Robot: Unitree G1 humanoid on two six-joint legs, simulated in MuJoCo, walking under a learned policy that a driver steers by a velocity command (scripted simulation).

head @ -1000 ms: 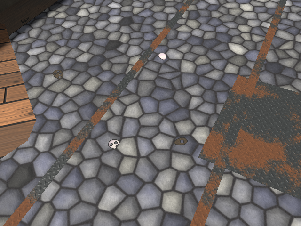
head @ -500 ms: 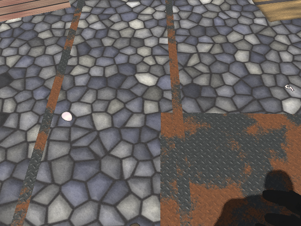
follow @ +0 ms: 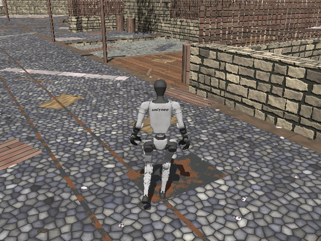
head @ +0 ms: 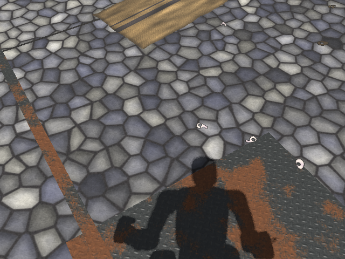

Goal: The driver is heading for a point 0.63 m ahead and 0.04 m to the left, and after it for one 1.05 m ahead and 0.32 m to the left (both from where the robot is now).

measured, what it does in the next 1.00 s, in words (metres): walks ahead: left foot, then right foot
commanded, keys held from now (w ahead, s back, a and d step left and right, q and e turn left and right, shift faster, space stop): w+e+shift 0.04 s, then w+shift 0.38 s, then w+q+shift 0.58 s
